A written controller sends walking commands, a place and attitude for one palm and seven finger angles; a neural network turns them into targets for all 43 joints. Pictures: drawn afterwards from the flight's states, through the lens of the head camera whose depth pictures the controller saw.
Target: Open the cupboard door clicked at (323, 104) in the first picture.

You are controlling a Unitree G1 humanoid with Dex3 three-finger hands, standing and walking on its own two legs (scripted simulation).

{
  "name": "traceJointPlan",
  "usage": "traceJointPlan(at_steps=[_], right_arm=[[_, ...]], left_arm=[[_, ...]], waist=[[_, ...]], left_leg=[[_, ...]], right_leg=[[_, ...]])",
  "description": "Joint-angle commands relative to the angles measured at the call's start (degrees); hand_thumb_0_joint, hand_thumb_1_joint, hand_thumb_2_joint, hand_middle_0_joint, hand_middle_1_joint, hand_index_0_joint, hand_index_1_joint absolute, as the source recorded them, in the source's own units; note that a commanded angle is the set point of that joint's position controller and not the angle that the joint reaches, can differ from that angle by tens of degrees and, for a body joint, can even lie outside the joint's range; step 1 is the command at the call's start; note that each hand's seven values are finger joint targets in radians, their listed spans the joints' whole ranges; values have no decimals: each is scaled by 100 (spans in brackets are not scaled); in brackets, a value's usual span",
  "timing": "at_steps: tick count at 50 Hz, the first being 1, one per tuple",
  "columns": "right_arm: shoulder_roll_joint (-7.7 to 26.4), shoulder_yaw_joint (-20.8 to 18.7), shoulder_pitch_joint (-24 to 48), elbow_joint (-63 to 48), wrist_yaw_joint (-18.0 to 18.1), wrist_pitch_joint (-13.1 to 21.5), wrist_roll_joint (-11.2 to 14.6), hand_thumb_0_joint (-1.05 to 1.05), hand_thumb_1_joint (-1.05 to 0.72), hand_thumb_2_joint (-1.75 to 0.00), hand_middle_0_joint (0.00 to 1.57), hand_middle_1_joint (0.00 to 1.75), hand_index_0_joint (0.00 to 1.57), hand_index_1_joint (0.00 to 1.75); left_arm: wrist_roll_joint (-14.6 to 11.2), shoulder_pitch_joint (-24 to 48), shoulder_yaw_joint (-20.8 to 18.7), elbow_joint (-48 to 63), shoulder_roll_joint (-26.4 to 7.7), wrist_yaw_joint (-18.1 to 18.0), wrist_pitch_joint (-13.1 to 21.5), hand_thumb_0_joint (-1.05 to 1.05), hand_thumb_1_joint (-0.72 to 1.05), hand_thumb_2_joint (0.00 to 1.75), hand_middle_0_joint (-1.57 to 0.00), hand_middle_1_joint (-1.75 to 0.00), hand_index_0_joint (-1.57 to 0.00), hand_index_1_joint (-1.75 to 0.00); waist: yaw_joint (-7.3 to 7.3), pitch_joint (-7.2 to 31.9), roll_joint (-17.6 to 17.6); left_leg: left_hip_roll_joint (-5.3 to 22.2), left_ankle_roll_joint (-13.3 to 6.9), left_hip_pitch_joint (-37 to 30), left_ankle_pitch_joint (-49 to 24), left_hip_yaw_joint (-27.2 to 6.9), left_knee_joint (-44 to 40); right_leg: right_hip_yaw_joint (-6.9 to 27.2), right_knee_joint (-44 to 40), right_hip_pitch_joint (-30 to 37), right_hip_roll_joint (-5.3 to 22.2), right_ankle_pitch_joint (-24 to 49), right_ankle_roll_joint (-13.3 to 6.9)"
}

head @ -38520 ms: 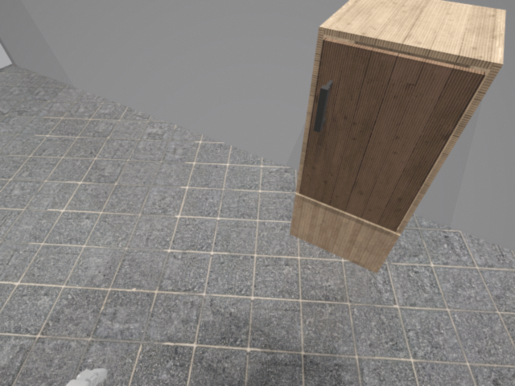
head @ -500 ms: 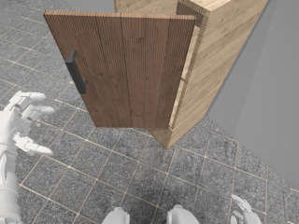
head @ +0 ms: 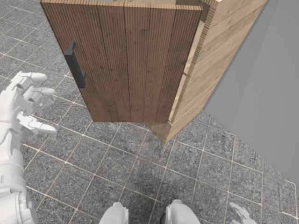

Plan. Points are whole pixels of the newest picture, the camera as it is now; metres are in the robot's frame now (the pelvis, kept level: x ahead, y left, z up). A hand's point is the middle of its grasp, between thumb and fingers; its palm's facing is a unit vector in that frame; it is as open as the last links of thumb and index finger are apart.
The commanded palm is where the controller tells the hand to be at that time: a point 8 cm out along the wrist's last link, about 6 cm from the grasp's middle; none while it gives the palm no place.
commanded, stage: move the hooked fingers beside the handle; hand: left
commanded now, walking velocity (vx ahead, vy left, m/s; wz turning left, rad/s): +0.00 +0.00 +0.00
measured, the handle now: (77, 65) +0.55 +0.23 +0.05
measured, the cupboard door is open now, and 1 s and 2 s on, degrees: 48 48 48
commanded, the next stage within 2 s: slide the fingers in behind the handle in 1.52 s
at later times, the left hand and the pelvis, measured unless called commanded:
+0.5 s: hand (48, 85) +0.46 +0.28 +0.05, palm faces +0.01 -1.00 -0.01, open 14.0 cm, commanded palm +0.45 +0.33 +0.05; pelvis +0.00 +0.00 -0.01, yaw -1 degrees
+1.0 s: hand (48, 80) +0.49 +0.30 +0.04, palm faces +0.01 -1.00 +0.00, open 14.0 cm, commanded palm +0.47 +0.33 +0.05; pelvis +0.00 +0.01 -0.02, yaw -2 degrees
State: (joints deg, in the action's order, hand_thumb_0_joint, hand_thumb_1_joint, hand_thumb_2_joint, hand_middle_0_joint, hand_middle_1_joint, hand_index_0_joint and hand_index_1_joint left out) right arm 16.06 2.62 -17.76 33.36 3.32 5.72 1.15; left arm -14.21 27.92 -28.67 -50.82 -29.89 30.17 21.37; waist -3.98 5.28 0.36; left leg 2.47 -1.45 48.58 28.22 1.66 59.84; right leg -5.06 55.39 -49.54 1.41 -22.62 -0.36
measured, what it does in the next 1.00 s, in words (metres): stands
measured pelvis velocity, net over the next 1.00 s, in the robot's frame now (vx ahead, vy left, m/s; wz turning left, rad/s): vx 0.00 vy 0.01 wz -0.04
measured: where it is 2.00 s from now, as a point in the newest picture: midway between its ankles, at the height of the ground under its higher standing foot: outside the picture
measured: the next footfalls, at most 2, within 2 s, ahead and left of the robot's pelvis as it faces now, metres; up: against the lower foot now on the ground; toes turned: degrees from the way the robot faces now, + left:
none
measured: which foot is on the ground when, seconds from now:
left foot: down 0.00-1.00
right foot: down 0.00-1.00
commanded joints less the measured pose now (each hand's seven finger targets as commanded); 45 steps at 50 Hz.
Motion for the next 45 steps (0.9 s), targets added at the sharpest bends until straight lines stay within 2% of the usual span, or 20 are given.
traceJointPlan(at_steps=[1,5,8,10,11,13,15,17,19,22,23,25,29,30,31,35,36,37,40,45], right_arm=[[1060,-417,-577,-468,74,77,8,0,-90,-90,20,30,20,30],[1096,-435,-700,-414,48,-33,-14,0,-90,-90,20,30,20,30],[1099,-427,-729,-401,40,-110,-14,0,-90,-90,20,30,20,30],[1115,-410,-771,-339,58,-166,-25,0,-90,-90,20,30,20,30],[1140,-407,-792,-321,68,-196,-33,0,-90,-90,20,30,20,30],[1133,-392,-819,-309,63,-236,-40,0,-90,-90,20,30,20,30],[1151,-391,-895,-306,64,-286,-63,0,-90,-90,20,30,20,30],[1159,-391,-924,-275,48,-341,-71,0,-90,-90,20,30,20,30],[1150,-368,-968,-273,41,-377,-73,0,-90,-90,20,30,20,30],[1234,-351,-1044,-201,59,-467,-60,0,-90,-90,20,30,20,30],[1230,-347,-1056,-215,63,-473,-58,0,-90,-90,20,30,20,30],[1256,-331,-1134,-233,71,-513,-83,0,-90,-90,20,30,20,30],[1241,-336,-1242,-245,21,-585,-124,0,-90,-90,20,30,20,30],[1259,-340,-1259,-205,12,-609,-136,0,-90,-90,20,30,20,30],[1268,-349,-1280,-191,7,-624,-138,0,-90,-90,20,30,20,30],[1280,-292,-1305,-202,-4,-709,-124,0,-90,-90,20,30,20,30],[1281,-286,-1329,-189,-6,-730,-122,0,-90,-90,20,30,20,30],[1287,-290,-1348,-217,-4,-747,-121,0,-90,-90,20,30,20,30],[1281,-312,-1405,-279,-42,-788,-150,0,-90,-90,20,30,20,30],[1281,-351,-1387,-279,-85,-834,-145,0,-90,-90,20,30,20,30]], left_arm=[[-81,2020,-230,745,-1730,14,344,0,-50,30,-30,-120,-30,-120],[8,2453,-138,608,-1764,28,401,0,-50,30,-30,-120,-30,-120],[52,2648,-200,418,-1870,-17,452,0,-50,30,-30,-120,-30,-120],[91,2989,-265,264,-2058,-21,505,0,-50,30,-30,-120,-30,-120],[140,3088,-464,181,-2331,-67,521,0,-50,30,-30,-120,-30,-120],[230,3235,-438,62,-2412,-92,521,0,-50,30,-30,-120,-30,-120],[285,3349,-541,179,-2635,-69,589,0,-50,30,-30,-120,-30,-120],[323,3308,-551,49,-2681,-50,572,0,-50,30,-30,-120,-30,-120],[281,3505,-316,-63,-2457,21,531,0,-50,30,-30,-120,-30,-120],[331,3704,-414,-527,-2723,59,328,0,-50,30,-30,-120,-30,-120],[357,3778,-398,-591,-2738,65,284,0,-50,30,-30,-120,-30,-120],[395,3836,-624,-607,-3103,90,289,0,-50,30,-30,-120,-30,-120],[434,3984,-610,-450,-3144,93,396,0,-50,30,-30,-120,-30,-120],[467,4108,-707,-414,-3313,87,410,0,-50,30,-30,-120,-30,-120],[477,3989,-765,-613,-3349,88,367,0,-50,30,-30,-120,-30,-120],[522,4217,-661,-803,-3400,177,239,0,-50,30,-30,-120,-30,-120],[563,4301,-604,-827,-3387,180,196,0,-50,30,-30,-120,-30,-120],[588,4056,-654,-974,-3421,181,141,0,-50,30,-30,-120,-30,-120],[559,3980,-687,-576,-3412,205,215,0,-50,30,-30,-120,-30,-120],[412,3999,-764,-376,-3317,180,276,0,-50,30,-30,-120,-30,-120]], waist=[[-14,2107,577],[-91,2290,615],[-120,2290,597],[-165,2264,582],[-145,2260,568],[-196,2312,657],[-123,2711,1011],[-165,2700,946],[-268,2589,1060],[-397,2343,658],[-427,2329,711],[-350,2637,794],[-383,2958,1037],[-395,3028,1134],[-424,2980,961],[-485,2753,1147],[-548,2688,1078],[-506,2620,1007],[-401,3202,1335],[-431,3176,1178]], left_leg=[[-114,75,-1082,-1971,-347,-864],[-81,93,-1265,-2177,-416,-781],[-106,67,-1095,-1909,-397,-752],[-93,64,-1015,-1835,-424,-713],[-96,52,-898,-1778,-418,-691],[-113,25,-798,-1668,-393,-646],[-106,68,-1081,-2092,-425,-585],[-82,60,-1102,-2152,-423,-545],[-68,72,-1149,-2255,-467,-533],[-64,-4,-660,-1771,-444,-497],[-75,-26,-569,-1726,-412,-477],[-78,-18,-590,-1976,-408,-404],[-55,-2,-863,-2523,-433,-248],[-25,16,-905,-2574,-448,-228],[-28,-7,-768,-2533,-444,-194],[-18,-9,-680,-2386,-438,-207],[-12,-28,-639,-2330,-451,-192],[-24,-36,-572,-2301,-444,-202],[15,44,-1087,-2959,-520,-178],[43,52,-1158,-2995,-538,-152]], right_leg=[[257,-423,1087,-277,1161,-130],[230,-361,845,-298,1144,-135],[258,-369,831,-290,1017,-124],[257,-330,756,-304,958,-132],[274,-314,801,-297,948,-130],[311,-315,816,-295,921,-116],[307,-211,825,-310,1142,-143],[300,-230,771,-323,1178,-127],[250,-205,585,-346,1159,-151],[294,-270,595,-337,996,-93],[328,-288,624,-330,1017,-84],[335,-193,754,-343,1227,-102],[316,-68,644,-373,1544,-116],[315,-63,606,-373,1554,-100],[326,-74,653,-380,1581,-85],[305,-94,483,-393,1448,-93],[295,-101,424,-402,1401,-81],[299,-124,440,-401,1380,-79],[236,-9,401,-408,1617,-104],[205,-32,338,-442,1591,-91]])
